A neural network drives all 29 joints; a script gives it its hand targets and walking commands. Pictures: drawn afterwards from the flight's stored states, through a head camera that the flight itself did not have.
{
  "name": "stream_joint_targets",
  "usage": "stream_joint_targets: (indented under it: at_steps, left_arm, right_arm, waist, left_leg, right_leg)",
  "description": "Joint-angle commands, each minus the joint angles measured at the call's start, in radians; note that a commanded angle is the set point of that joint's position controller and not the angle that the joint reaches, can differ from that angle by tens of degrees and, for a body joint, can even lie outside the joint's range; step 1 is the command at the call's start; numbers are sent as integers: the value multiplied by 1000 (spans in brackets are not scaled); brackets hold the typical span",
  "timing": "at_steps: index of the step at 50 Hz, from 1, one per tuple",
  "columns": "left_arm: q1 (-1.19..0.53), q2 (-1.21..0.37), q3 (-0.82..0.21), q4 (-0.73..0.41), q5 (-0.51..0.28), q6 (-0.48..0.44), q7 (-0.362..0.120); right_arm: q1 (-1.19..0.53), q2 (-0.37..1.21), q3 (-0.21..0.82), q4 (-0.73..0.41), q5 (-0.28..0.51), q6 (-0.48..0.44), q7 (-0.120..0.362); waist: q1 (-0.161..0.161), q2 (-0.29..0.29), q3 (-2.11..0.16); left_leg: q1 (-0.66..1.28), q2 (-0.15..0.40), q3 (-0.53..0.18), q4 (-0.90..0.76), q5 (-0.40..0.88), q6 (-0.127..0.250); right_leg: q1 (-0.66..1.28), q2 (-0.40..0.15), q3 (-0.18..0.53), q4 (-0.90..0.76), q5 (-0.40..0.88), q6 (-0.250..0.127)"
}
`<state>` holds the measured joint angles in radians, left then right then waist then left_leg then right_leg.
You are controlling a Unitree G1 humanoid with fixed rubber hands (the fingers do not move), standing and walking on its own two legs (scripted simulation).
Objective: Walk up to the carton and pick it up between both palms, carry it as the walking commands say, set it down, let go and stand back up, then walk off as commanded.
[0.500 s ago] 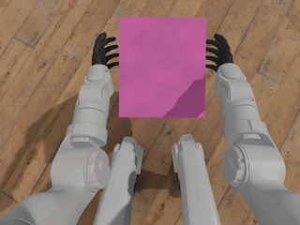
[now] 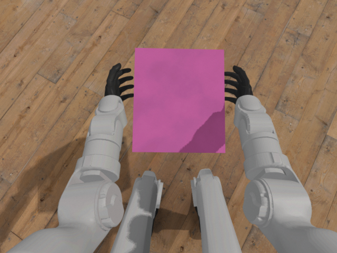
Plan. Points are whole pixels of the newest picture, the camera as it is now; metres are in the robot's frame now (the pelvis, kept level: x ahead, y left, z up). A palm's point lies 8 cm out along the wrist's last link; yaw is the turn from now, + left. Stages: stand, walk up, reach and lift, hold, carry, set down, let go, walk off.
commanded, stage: reach and lift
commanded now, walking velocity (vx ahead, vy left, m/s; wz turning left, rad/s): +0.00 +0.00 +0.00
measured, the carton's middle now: (177, 106) +0.46 -0.01 -0.15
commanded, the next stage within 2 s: none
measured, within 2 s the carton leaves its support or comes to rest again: neither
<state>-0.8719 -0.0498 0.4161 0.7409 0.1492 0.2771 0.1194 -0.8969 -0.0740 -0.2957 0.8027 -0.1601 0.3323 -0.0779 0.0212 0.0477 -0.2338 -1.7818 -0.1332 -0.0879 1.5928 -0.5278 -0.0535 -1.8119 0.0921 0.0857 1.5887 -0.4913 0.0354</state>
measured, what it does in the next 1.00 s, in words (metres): rises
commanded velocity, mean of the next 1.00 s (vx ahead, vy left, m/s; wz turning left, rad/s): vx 0.00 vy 0.00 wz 0.00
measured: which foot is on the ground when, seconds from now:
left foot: down 0.00-1.00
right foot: down 0.00-1.00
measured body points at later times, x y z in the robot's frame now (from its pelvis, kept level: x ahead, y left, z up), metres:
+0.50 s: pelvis +0.02 +0.00 +0.07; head +0.19 -0.02 +0.48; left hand +0.44 +0.14 +0.01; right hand +0.44 -0.16 +0.00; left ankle +0.08 +0.13 -0.51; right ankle +0.09 -0.12 -0.51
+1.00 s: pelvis +0.05 +0.00 +0.14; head +0.18 -0.02 +0.57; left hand +0.42 +0.14 +0.09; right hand +0.42 -0.16 +0.06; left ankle +0.08 +0.13 -0.51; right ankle +0.09 -0.12 -0.51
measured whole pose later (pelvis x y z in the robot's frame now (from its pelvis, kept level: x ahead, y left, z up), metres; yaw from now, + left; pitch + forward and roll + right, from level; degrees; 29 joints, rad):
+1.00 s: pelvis +0.05 +0.00 +0.14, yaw +0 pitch +28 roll +1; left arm -0.50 -0.12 0.35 0.67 0.17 0.22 0.10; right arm -0.49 0.03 -0.24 0.71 -0.15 0.27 -0.08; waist 0.02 0.03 -0.25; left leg -1.11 -0.10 -0.13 1.07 -0.44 -0.03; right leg -1.14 0.08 0.10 1.07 -0.41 0.01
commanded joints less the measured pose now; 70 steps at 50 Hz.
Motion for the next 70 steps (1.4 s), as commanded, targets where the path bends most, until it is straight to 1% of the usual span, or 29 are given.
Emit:
stream_joint_targets:
  at_steps: [1, 5, 6, 7, 8, 11, 12, 15, 17, 19, 21, 22, 23, 27, 29, 35, 36, 37, 41, 48, 50, 51, 52, 56, 60, 65, 67, 68, 70]
  left_arm:
    - [-590, -1051, -451, 27, -126, -10, -277]
    - [-569, -1070, -488, 10, -145, -22, -275]
    - [-554, -1085, -476, 36, -126, -19, -272]
    - [-560, -1066, -463, 16, -120, -22, -271]
    - [-542, -1089, -496, -16, -141, -27, -268]
    - [-516, -1088, -488, 17, -128, -24, -267]
    - [-493, -1082, -476, 35, -123, -23, -270]
    - [-497, -1099, -497, 5, -131, -26, -266]
    - [-458, -1079, -483, 14, -122, -25, -263]
    - [-493, -1086, -510, -32, -134, -33, -262]
    - [-466, -1099, -497, -19, -121, -32, -261]
    - [-418, -1106, -499, 15, -112, -26, -263]
    - [-446, -1083, -501, -15, -115, -30, -264]
    - [-410, -1124, -515, -15, -111, -30, -268]
    - [-389, -1097, -510, 1, -103, -32, -269]
    - [-301, -1135, -557, -44, -131, -40, -281]
    - [-293, -1114, -553, -54, -126, -44, -277]
    - [-265, -1104, -533, -15, -104, -42, -276]
    - [-180, -1088, -516, 9, -85, -39, -291]
    - [-110, -1115, -568, -28, -91, -54, -292]
    - [-114, -1100, -557, -28, -83, -49, -292]
    - [-113, -1114, -569, -36, -83, -50, -293]
    - [-100, -1111, -552, -42, -68, -49, -295]
    - [-101, -1118, -599, -74, -86, -51, -296]
    - [-36, -1101, -556, -14, -60, -32, -306]
    - [19, -1116, -555, -10, -38, 0, -318]
    - [35, -1116, -549, -25, -34, 12, -321]
    - [-3, -1132, -578, -63, -57, 9, -319]
    - [-10, -1120, -575, -85, -54, 16, -322]
  right_arm:
    - [-651, 1074, 397, -118, 154, -80, 286]
    - [-644, 1057, 415, -144, 169, -92, 288]
    - [-631, 1036, 387, -117, 141, -90, 287]
    - [-607, 1063, 401, -102, 142, -90, 288]
    - [-618, 1064, 434, -174, 172, -95, 288]
    - [-586, 1065, 413, -106, 154, -90, 293]
    - [-599, 1060, 431, -135, 162, -92, 291]
    - [-575, 1069, 429, -148, 160, -99, 290]
    - [-604, 1069, 458, -191, 174, -97, 293]
    - [-534, 1089, 434, -145, 172, -97, 292]
    - [-493, 1095, 404, -96, 141, -89, 296]
    - [-470, 1092, 411, -96, 141, -91, 299]
    - [-494, 1106, 422, -122, 148, -94, 299]
    - [-451, 1096, 402, -124, 129, -97, 307]
    - [-457, 1105, 430, -126, 132, -100, 305]
    - [-365, 1117, 492, -191, 168, -107, 293]
    - [-397, 1141, 509, -206, 174, -112, 290]
    - [-352, 1119, 476, -167, 156, -109, 291]
    - [-290, 1146, 517, -186, 137, -115, 282]
    - [-207, 1119, 520, -224, 143, -137, 270]
    - [-213, 1120, 517, -215, 131, -136, 272]
    - [-179, 1116, 520, -194, 114, -126, 276]
    - [-177, 1129, 506, -184, 115, -125, 276]
    - [-187, 1138, 552, -263, 136, -139, 270]
    - [-195, 1109, 557, -275, 133, -125, 274]
    - [-118, 1107, 521, -244, 100, -97, 288]
    - [-136, 1122, 536, -271, 120, -86, 297]
    - [-137, 1131, 538, -269, 118, -80, 302]
    - [-150, 1131, 519, -271, 113, -74, 302]
  waist:
    - [-29, -66, -865]
    - [-29, -69, -867]
    - [-56, -37, -844]
    - [-32, -83, -792]
    - [-36, -71, -867]
    - [-36, -48, -828]
    - [-21, -95, -788]
    - [-34, -41, -837]
    - [-10, -96, -839]
    - [-21, -46, -798]
    - [-48, -74, -762]
    - [-32, -39, -734]
    - [-20, -80, -719]
    - [-44, -34, -736]
    - [-17, -42, -708]
    - [-30, -62, -758]
    - [1, -94, -752]
    - [-18, -57, -673]
    - [-2, -121, -638]
    - [-12, -30, -595]
    - [-5, -60, -583]
    - [-36, -84, -578]
    - [-21, -43, -550]
    - [-10, -47, -599]
    - [-10, -95, -492]
    - [-28, -73, -420]
    - [-4, -43, -444]
    - [-30, -56, -455]
    - [-6, -44, -441]
  left_leg:
    - [419, -59, 127, -191, 239, 20]
    - [488, -56, 101, -217, 268, 21]
    - [479, -56, 120, -222, 249, 8]
    - [468, -52, 111, -244, 240, 15]
    - [509, -52, 112, -246, 253, 17]
    - [505, -51, 122, -269, 207, 12]
    - [497, -53, 108, -282, 207, 26]
    - [565, -47, 99, -304, 245, 16]
    - [589, -47, 98, -317, 258, 24]
    - [601, -43, 101, -339, 280, 15]
    - [628, -39, 86, -365, 240, 21]
    - [667, -37, 86, -401, 218, 17]
    - [647, -40, 90, -400, 211, 23]
    - [725, -33, 75, -428, 282, 14]
    - [718, -31, 72, -444, 284, 19]
    - [786, -32, 75, -498, 343, 19]
    - [803, -34, 73, -519, 358, 25]
    - [797, -23, 70, -528, 360, 24]
    - [790, -27, 60, -578, 357, 31]
    - [930, -15, 39, -650, 449, 29]
    - [933, -15, 42, -666, 395, 26]
    - [951, -7, 36, -677, 413, 24]
    - [959, -12, 34, -690, 402, 20]
    - [1003, -11, 37, -722, 464, 25]
    - [1029, -7, 25, -770, 434, 36]
    - [1135, -2, 29, -835, 449, 23]
    - [1187, 5, 25, -865, 499, 29]
    - [1212, 11, 18, -862, 494, 28]
    - [1239, 10, 16, -895, 504, 27]
  right_leg:
    - [681, 61, -123, -182, 295, -18]
    - [679, 62, -132, -197, 302, -20]
    - [698, 58, -114, -225, 286, -27]
    - [690, 55, -122, -244, 269, -21]
    - [741, 58, -121, -246, 288, -22]
    - [749, 51, -106, -268, 246, -25]
    - [754, 56, -116, -274, 234, -16]
    - [789, 51, -108, -284, 281, -24]
    - [813, 50, -117, -309, 273, -10]
    - [816, 51, -97, -330, 310, -27]
    - [811, 52, -103, -352, 257, -27]
    - [777, 55, -108, -371, 239, -27]
    - [797, 52, -108, -380, 222, -24]
    - [855, 47, -97, -413, 284, -33]
    - [869, 44, -83, -420, 294, -29]
    - [1040, 43, -80, -480, 371, -24]
    - [1071, 47, -81, -494, 383, -13]
    - [1032, 44, -67, -504, 395, -25]
    - [1077, 44, -65, -558, 404, -10]
    - [1171, 29, -39, -621, 492, -27]
    - [1192, 29, -42, -648, 421, -26]
    - [1214, 29, -36, -663, 444, -25]
    - [1215, 25, -39, -681, 433, -27]
    - [1330, 27, -30, -700, 539, -26]
    - [1329, 16, -29, -763, 498, -19]
    - [1322, 22, -36, -840, 460, -22]
    - [1388, 12, -34, -852, 514, -25]
    - [1395, 13, -33, -851, 514, -23]
    - [1421, 11, -37, -877, 510, -24]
